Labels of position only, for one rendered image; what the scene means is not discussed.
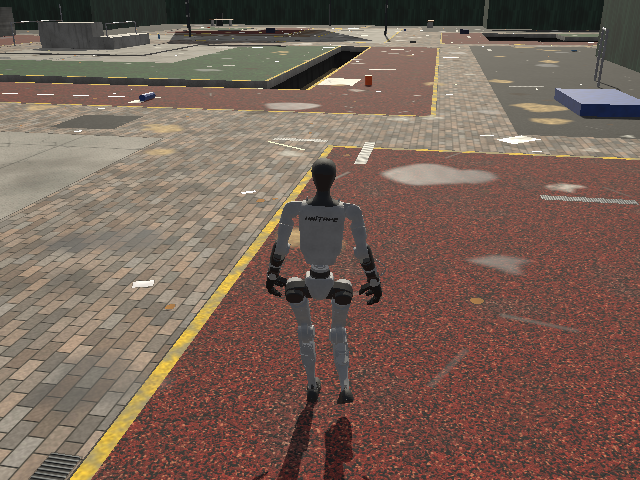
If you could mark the right robot forearm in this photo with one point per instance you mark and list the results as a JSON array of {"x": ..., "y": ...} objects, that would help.
[{"x": 369, "y": 269}]

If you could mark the left robot forearm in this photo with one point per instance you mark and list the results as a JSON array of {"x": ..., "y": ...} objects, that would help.
[{"x": 275, "y": 264}]

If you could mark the robot left upper arm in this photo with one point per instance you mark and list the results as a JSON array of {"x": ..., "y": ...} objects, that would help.
[{"x": 290, "y": 210}]

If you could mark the left robot foot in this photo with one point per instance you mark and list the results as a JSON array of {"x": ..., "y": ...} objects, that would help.
[{"x": 312, "y": 394}]

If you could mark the robot left hand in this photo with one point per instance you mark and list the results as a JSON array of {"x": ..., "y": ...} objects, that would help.
[{"x": 280, "y": 281}]

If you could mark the left robot thigh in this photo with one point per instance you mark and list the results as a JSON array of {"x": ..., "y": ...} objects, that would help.
[{"x": 295, "y": 295}]

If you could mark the robot right hand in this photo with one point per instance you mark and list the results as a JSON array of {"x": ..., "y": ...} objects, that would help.
[{"x": 377, "y": 291}]

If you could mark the robot right upper arm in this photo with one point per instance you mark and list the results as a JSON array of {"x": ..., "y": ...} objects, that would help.
[{"x": 354, "y": 213}]

